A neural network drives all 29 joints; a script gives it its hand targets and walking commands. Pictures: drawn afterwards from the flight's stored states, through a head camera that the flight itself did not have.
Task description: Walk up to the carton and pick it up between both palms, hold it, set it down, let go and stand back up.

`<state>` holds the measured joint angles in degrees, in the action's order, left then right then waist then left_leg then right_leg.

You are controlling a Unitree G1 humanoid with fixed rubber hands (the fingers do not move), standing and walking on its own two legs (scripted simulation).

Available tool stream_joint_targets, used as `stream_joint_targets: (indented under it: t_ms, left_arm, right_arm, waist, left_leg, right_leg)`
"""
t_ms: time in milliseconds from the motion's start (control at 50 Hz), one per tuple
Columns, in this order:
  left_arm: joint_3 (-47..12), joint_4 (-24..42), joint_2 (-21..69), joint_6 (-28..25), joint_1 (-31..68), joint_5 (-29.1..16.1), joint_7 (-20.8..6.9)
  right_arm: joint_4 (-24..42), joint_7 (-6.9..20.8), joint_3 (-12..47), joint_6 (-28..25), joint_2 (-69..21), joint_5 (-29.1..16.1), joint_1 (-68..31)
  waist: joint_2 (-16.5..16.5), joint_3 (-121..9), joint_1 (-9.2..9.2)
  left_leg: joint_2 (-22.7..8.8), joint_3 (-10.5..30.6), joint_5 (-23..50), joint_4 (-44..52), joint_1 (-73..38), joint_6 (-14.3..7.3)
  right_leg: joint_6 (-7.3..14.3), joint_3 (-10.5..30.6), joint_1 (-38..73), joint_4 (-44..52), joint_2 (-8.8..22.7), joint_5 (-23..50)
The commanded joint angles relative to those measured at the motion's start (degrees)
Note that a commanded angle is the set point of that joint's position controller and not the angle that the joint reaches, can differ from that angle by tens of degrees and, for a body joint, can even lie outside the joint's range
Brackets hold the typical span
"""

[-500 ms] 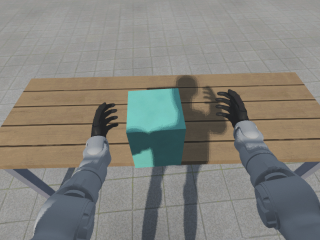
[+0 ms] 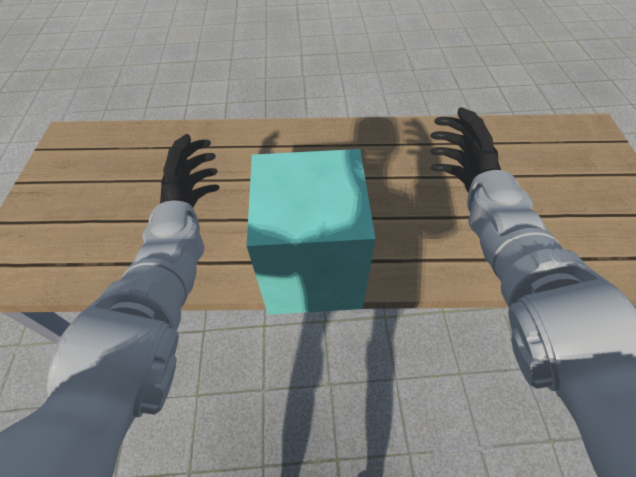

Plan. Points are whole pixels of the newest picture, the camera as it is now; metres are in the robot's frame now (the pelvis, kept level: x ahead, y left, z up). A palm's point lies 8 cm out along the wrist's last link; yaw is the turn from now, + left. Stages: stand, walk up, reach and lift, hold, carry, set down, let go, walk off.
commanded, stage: reach and lift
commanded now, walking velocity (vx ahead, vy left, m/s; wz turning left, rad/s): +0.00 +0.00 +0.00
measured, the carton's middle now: (311, 237) +0.51 +0.02 -0.08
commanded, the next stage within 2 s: none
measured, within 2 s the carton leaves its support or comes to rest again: neither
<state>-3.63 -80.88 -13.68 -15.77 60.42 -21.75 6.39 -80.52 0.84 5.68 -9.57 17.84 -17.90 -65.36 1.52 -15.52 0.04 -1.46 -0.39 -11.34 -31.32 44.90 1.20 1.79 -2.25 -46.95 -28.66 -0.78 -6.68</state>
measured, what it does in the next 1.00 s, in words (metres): stands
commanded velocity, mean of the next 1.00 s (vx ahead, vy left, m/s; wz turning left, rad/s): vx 0.00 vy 0.00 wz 0.00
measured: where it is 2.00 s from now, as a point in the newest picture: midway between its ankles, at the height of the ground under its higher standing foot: outside the picture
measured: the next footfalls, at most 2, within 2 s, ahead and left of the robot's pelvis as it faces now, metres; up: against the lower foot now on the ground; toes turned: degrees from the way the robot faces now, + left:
none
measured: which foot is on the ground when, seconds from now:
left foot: down 0.00-1.00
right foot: down 0.00-1.00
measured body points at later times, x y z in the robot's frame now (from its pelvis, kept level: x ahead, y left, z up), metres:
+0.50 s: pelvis +0.01 +0.01 -0.01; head +0.22 -0.03 +0.38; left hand +0.48 +0.15 -0.04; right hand +0.50 -0.17 -0.05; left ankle +0.01 +0.13 -0.72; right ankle +0.05 -0.10 -0.72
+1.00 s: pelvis +0.02 +0.01 +0.00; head +0.24 +0.00 +0.39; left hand +0.46 +0.13 -0.06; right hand +0.47 -0.13 -0.06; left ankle +0.01 +0.13 -0.72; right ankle +0.05 -0.10 -0.72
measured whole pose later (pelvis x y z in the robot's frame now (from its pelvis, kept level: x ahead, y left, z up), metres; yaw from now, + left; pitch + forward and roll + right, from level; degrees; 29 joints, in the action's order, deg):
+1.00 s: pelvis +0.02 +0.01 +0.00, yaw +2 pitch +43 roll +1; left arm 30.1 -58.9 7.2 -27.3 46.7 21.8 10.3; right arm -58.2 -4.5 -37.6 -26.8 -5.2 31.4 -48.3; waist 2.3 -16.6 0.5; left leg 0.3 1.3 -0.9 -13.7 56.2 0.8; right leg 1.3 -2.7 -57.5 -11.2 0.3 2.9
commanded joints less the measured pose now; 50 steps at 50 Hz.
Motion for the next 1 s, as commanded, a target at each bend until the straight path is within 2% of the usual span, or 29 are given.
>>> stream_joint_targets:
  t_ms: [0, 20, 40, 60, 80, 140, 220, 300, 420, 480, 520, 560, 600, 640, 680, 740, 780, 820, 860, 920, 980]
  left_arm:
    - [2.15, 4.70, -4.86, -3.30, 22.22, 2.96, -0.80]
    - [7.42, -1.81, -4.36, -6.72, 11.40, 8.39, -1.20]
    - [7.43, 0.96, -2.98, -9.06, 11.68, 8.89, -1.34]
    - [7.48, 0.97, -2.49, -10.34, 10.77, 9.60, -1.27]
    - [7.16, 3.00, -2.38, -12.03, 11.46, 9.42, -1.24]
    - [6.26, 9.05, -1.22, -15.13, 15.29, 8.85, -0.50]
    - [6.79, 16.68, 1.09, -17.21, 17.20, 8.84, 0.72]
    - [10.86, 17.12, 2.89, -17.81, 13.88, 12.40, 0.29]
    - [22.11, 16.04, 3.68, -16.88, 8.78, 23.53, -1.63]
    - [24.03, 17.33, 6.93, -16.90, 9.79, 27.34, -3.15]
    - [23.29, 18.32, 12.30, -16.97, 8.75, 29.89, -4.20]
    - [23.51, 17.53, 14.00, -16.83, 7.65, 32.06, -4.30]
    - [25.33, 18.22, 12.06, -15.91, 6.41, 34.06, -3.41]
    - [27.00, 21.55, 10.66, -14.36, 6.06, 36.44, -1.89]
    - [26.97, 23.51, 13.46, -13.35, 6.22, 38.17, -0.85]
    - [26.04, 27.29, 16.51, -12.35, 5.90, 39.11, 0.31]
    - [25.22, 27.98, 20.24, -12.42, 5.95, 40.22, 0.69]
    - [24.48, 27.32, 25.43, -12.75, 5.58, 42.18, 0.36]
    - [24.02, 25.55, 30.45, -13.07, 5.11, 44.78, -0.45]
    - [23.95, 24.20, 37.47, -12.94, 6.48, 49.47, -1.32]
    - [23.70, 21.63, 42.94, -12.96, 7.59, 51.28, -2.24]
  right_arm:
    - [3.59, 0.54, -0.34, -3.64, 5.32, -1.15, -23.83]
    - [-3.36, 0.08, 1.30, -5.51, 2.75, -2.49, -10.20]
    - [0.07, -0.23, 0.56, -7.41, 4.16, -2.31, -11.92]
    - [-0.58, -0.29, 0.31, -8.71, 4.26, -2.02, -11.34]
    - [1.86, -0.38, -1.39, -10.42, 4.60, -1.50, -10.89]
    - [9.68, -0.32, -5.21, -13.78, 6.01, 2.47, -14.72]
    - [16.91, -0.39, -8.81, -16.09, 4.84, 7.59, -15.88]
    - [17.83, -0.86, -11.58, -17.31, 1.12, 12.73, -13.31]
    - [19.62, -2.97, -18.11, -19.26, -5.42, 23.21, -7.86]
    - [21.36, -3.46, -20.88, -19.79, -11.79, 29.10, -6.73]
    - [22.34, -2.95, -21.21, -20.53, -16.74, 32.65, -5.48]
    - [22.10, -2.70, -22.88, -21.45, -17.62, 35.43, -4.76]
    - [23.05, -3.95, -26.52, -21.87, -14.18, 37.09, -3.60]
    - [25.54, -5.99, -30.58, -21.88, -11.44, 38.88, -2.73]
    - [26.01, -6.12, -31.53, -21.16, -13.46, 40.92, -1.74]
    - [27.25, -6.14, -31.81, -20.60, -15.44, 40.53, -0.19]
    - [27.03, -5.29, -31.65, -20.30, -19.46, 41.22, -0.50]
    - [26.45, -3.52, -31.49, -19.95, -25.53, 44.03, -1.12]
    - [25.34, -1.65, -32.47, -19.72, -31.41, 48.35, -1.32]
    - [24.83, -0.37, -35.51, -19.50, -39.62, 55.65, -2.25]
    - [23.26, 0.82, -35.37, -19.31, -46.01, 58.55, -2.68]
  waist:
    - [-1.09, -35.31, 0.18]
    - [-2.19, -28.21, -0.33]
    - [-1.20, -31.14, -0.41]
    - [-0.74, -31.99, -0.41]
    - [0.34, -32.65, -0.47]
    - [2.40, -41.92, -0.57]
    - [1.33, -57.35, -0.92]
    - [-3.26, -64.65, -0.86]
    - [-9.57, -62.52, -0.92]
    - [-9.71, -62.60, -0.23]
    - [-8.44, -62.02, 0.13]
    - [-7.19, -60.65, 0.93]
    - [-6.44, -60.92, 1.68]
    - [-5.28, -63.78, 2.08]
    - [-4.01, -64.34, 1.99]
    - [-2.25, -65.98, 1.49]
    - [-0.84, -65.26, 1.00]
    - [0.29, -62.91, 0.56]
    - [0.81, -59.06, 1.02]
    - [1.39, -54.85, 2.13]
    - [0.64, -51.51, 2.80]
  left_leg:
    - [1.60, -0.27, 11.87, 5.08, -2.04, 0.26]
    - [-0.15, -0.40, 13.70, 4.14, -2.95, -0.36]
    - [0.14, -0.14, 15.47, 5.62, -5.15, 0.02]
    - [-0.18, -0.18, 18.10, 5.19, -8.64, 0.63]
    - [0.54, -0.46, 20.48, 3.82, -9.45, 1.05]
    - [1.18, -0.26, 25.38, 3.11, -17.35, 3.39]
    - [1.91, -0.50, 30.88, 1.15, -23.82, 5.13]
    - [2.64, -1.56, 30.26, 2.01, -17.30, 3.66]
    - [4.09, -2.86, 25.00, 8.82, 0.64, -1.15]
    - [4.54, -3.15, 25.39, 11.39, 5.58, -2.49]
    - [4.86, -2.74, 26.57, 12.67, 5.32, -2.29]
    - [5.11, -2.70, 28.42, 12.73, 3.76, -1.51]
    - [5.33, -2.57, 27.79, 13.36, 2.99, -1.07]
    - [5.60, -2.58, 27.55, 13.49, -0.27, -0.44]
    - [5.39, -2.38, 29.29, 12.66, -6.07, 0.78]
    - [5.42, -2.18, 29.88, 11.99, -11.36, 2.19]
    - [5.64, -1.72, 29.56, 12.09, -11.65, 2.55]
    - [5.63, -1.08, 28.16, 12.55, -12.33, 2.76]
    - [5.58, -0.41, 26.31, 13.09, -12.90, 2.96]
    - [5.27, 0.70, 24.24, 13.83, -13.94, 2.94]
    - [4.59, 1.24, 24.56, 13.45, -15.25, 2.98]
  right_leg:
    - [-4.85, 3.21, 38.17, -2.47, 1.15, 19.72]
    - [-2.62, 5.84, 31.57, -1.19, 2.69, 18.04]
    - [-2.11, 5.39, 28.21, 0.89, 2.37, 17.21]
    - [-1.84, 4.93, 24.74, 1.44, 1.89, 17.87]
    - [-1.83, 4.81, 21.81, 1.66, 1.54, 18.36]
    - [-1.96, 2.57, 16.25, 2.61, -0.40, 20.72]
    - [-2.86, 0.58, 12.18, 3.48, -2.47, 23.83]
    - [-3.64, 1.05, 19.65, 1.79, -2.57, 29.13]
    - [-4.73, 3.23, 36.52, -0.32, -1.00, 37.77]
    - [-4.90, 3.89, 44.06, -0.61, -0.28, 43.98]
    - [-4.76, 3.47, 45.55, 0.06, -0.38, 46.58]
    - [-4.47, 3.38, 46.10, 0.60, -0.54, 48.76]
    - [-4.10, 3.49, 45.62, 1.06, -0.63, 48.75]
    - [-3.85, 2.92, 43.58, 1.83, -1.14, 47.28]
    - [-3.49, 1.98, 39.71, 2.90, -2.12, 45.38]
    - [-3.16, 1.27, 33.67, 4.59, -2.95, 41.18]
    - [-3.23, 0.78, 32.40, 5.46, -2.81, 39.68]
    - [-3.08, 0.05, 30.53, 6.75, -2.73, 36.98]
    - [-2.86, -0.57, 29.02, 8.01, -2.65, 34.01]
    - [-2.33, -1.34, 27.92, 9.41, -2.51, 30.98]
    - [-2.42, -1.36, 28.99, 9.34, -2.32, 31.38]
